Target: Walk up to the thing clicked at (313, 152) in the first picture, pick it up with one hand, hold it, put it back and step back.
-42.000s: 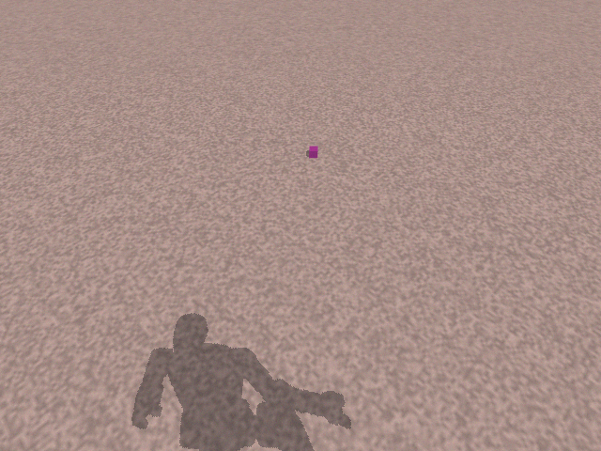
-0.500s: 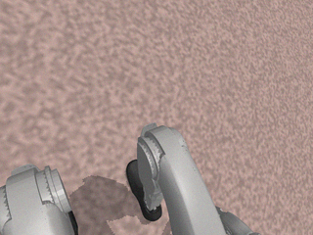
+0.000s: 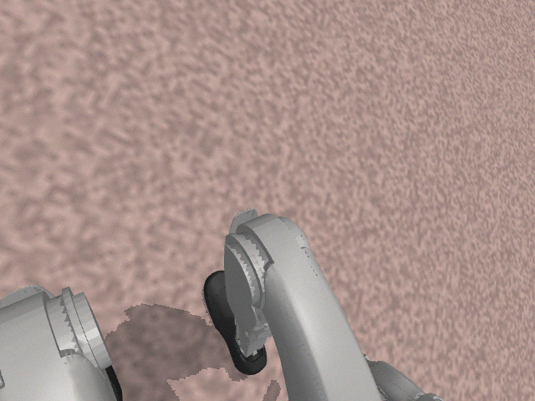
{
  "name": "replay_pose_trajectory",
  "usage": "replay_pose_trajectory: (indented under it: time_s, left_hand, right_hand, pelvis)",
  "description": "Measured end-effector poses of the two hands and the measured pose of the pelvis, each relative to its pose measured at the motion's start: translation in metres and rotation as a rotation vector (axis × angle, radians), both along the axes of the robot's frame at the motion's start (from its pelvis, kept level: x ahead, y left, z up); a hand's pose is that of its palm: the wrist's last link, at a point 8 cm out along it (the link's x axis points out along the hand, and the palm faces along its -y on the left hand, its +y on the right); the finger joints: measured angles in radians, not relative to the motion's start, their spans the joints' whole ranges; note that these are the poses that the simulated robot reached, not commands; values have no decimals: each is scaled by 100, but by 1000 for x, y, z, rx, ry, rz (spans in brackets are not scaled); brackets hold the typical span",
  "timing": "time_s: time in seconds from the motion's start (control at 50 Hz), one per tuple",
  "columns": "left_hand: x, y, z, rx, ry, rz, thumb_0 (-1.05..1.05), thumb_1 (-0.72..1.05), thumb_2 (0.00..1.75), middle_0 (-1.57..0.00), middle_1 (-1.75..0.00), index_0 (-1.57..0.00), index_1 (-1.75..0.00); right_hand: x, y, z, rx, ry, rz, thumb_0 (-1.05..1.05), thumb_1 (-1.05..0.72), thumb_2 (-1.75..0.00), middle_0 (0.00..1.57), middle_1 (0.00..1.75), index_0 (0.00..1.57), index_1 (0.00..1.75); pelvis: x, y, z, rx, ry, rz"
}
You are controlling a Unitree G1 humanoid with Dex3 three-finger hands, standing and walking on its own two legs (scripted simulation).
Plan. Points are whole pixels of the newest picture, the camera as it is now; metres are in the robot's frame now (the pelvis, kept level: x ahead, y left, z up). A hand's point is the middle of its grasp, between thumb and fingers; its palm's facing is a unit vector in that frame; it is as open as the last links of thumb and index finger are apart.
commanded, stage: close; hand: left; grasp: from above
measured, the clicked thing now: out of the picture +0.46 +0.28 -0.28
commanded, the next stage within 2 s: settle in 1.30 s
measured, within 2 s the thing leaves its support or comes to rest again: leaves its support in 1.64 s
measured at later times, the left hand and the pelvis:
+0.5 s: hand out of the picture +0.44 +0.27 -0.24, palm faces -0.47 -0.11 -0.88, open 7.6 cm; pelvis +0.00 +0.00 +0.01, yaw +0 degrees
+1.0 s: hand out of the picture +0.44 +0.27 -0.24, palm faces -0.46 -0.12 -0.88, open 6.9 cm; pelvis +0.00 +0.00 +0.01, yaw +0 degrees
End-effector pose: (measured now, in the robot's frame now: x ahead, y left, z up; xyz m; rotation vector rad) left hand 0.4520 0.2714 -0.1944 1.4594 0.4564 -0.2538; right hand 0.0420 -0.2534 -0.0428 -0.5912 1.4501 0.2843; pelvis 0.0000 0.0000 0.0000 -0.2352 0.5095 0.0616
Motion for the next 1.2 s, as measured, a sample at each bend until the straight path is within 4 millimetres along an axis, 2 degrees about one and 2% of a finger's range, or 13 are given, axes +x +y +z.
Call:
replay_pose_trajectory:
  time_s: [0.28, 0.58, 0.9, 1.2]
  left_hand:
    - [2, 14, 1, 8, 52, 53, 0, 32, 30, -76, -35, -78, -34]
    - [-7, 2, 10, -4, 27, -23, 0, 46, 21, -86, -25, -89, -25]
    - [-3, 4, 7, -4, 29, 25, 0, 49, 5, -93, -14, -98, -13]
    - [-2, 5, 7, -7, 30, 7, -2, 48, 2, -98, -7, -104, -7]
  right_hand:
    - [-1, -3, 0, 12, 22, -13, 0, -91, -90, 19, 30, 20, 30]
    - [-1, -2, 4, -5, -24, -7, 0, -91, -90, 20, 30, 20, 30]
    - [-12, -7, 12, -35, -4, -12, 0, -90, -90, 20, 30, 20, 30]
    - [-6, 2, 8, -15, -15, 0, 0, -90, -90, 20, 30, 20, 30]
  pelvis:
    - [2, -3, 3, 5, 10, 2]
    - [-4, -3, 6, 5, -9, -1]
    - [-6, -3, 7, 6, -10, -4]
    - [-5, -2, 7, 1, -8, -3]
